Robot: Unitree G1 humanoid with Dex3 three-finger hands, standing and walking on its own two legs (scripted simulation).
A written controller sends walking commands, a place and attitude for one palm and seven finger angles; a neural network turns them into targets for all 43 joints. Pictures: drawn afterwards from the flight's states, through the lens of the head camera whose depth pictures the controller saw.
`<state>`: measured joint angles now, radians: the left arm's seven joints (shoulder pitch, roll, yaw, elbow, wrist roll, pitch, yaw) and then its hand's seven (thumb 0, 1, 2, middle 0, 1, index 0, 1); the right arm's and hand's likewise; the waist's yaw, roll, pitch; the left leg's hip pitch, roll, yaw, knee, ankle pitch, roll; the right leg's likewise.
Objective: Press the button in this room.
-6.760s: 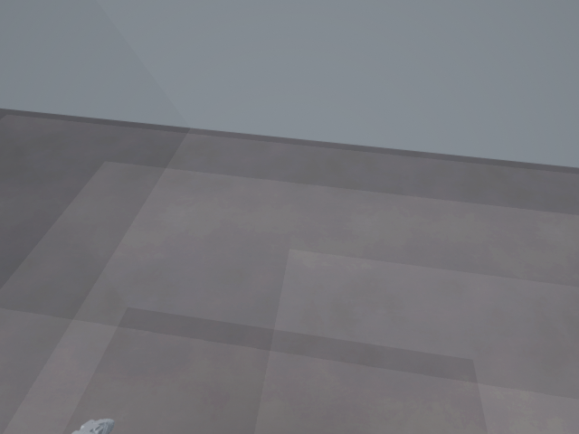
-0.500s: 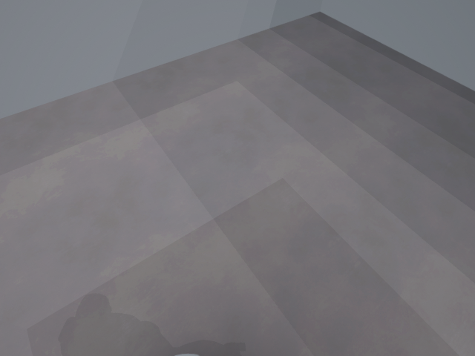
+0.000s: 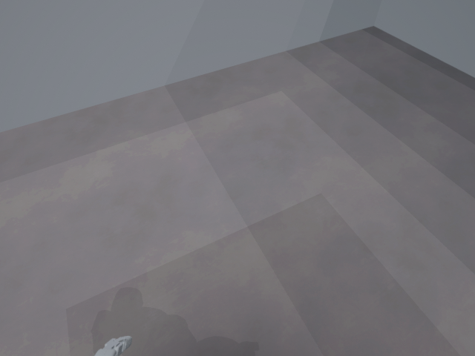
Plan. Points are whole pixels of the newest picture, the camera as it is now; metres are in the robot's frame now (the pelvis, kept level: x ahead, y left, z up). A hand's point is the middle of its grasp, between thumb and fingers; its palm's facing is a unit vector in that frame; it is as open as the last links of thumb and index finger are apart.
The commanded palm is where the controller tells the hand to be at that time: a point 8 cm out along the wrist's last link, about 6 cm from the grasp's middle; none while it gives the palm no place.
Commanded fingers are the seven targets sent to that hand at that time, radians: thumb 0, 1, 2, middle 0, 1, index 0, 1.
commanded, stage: turn or walk to find it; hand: left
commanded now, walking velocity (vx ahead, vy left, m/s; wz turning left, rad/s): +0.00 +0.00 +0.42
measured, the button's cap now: out of the picture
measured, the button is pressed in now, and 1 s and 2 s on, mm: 0 0 0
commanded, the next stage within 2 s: none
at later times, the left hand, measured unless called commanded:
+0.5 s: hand out of the picture -0.05 +0.24 -0.18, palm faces +0.28 -0.93 -0.24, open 7.4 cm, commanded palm none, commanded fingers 0.00 0.90 0.90 -0.20 -0.30 -0.20 -0.30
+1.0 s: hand out of the picture -0.02 +0.19 -0.13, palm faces +0.44 -0.85 -0.29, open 7.4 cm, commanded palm none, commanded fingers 0.00 0.90 0.90 -0.20 -0.30 -0.20 -0.30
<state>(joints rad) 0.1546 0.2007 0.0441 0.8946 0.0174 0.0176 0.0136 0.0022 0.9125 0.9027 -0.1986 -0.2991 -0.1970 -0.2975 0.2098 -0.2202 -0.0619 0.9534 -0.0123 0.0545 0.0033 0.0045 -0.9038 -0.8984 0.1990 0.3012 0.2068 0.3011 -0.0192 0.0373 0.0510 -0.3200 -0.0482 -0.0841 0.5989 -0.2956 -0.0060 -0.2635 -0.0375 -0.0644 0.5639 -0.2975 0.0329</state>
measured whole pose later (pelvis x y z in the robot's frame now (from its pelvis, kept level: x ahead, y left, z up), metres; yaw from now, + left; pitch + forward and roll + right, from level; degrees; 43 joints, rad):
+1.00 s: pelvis -0.02 -0.02 +0.01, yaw +27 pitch -1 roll +2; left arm 0.18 0.16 0.03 0.90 0.02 0.01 0.02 0.00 0.91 0.90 -0.20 -0.30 -0.20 -0.30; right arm 0.23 -0.26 -0.09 0.98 -0.02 0.08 0.01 0.01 -0.91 -0.90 0.20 0.30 0.20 0.30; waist -0.03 0.06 0.05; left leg -0.47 -0.03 -0.06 1.12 -0.39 -0.03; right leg -0.23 -0.05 -0.14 0.53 -0.27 -0.04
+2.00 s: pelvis -0.05 -0.06 +0.01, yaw +53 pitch -1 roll +2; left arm 0.22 0.15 0.03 0.93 0.03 0.00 0.02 0.00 0.91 0.90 -0.20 -0.30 -0.20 -0.30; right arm 0.22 -0.25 -0.08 1.00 -0.02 0.09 0.01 0.01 -0.91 -0.90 0.19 0.30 0.20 0.30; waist -0.02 0.04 0.07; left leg -0.45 0.02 -0.02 1.08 -0.39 -0.07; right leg -0.21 -0.09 -0.20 0.50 -0.28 -0.04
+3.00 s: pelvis -0.07 -0.12 +0.01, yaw +76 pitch -1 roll +2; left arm 0.25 0.16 0.03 0.98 0.03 0.00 0.02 0.00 0.91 0.90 -0.20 -0.30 -0.20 -0.30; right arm 0.24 -0.24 -0.07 1.03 -0.01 0.08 0.00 0.01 -0.91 -0.90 0.19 0.30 0.20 0.30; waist 0.01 0.02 0.05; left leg -0.34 0.04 -0.02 0.87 -0.42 -0.06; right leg -0.23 -0.08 -0.17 0.48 -0.24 -0.03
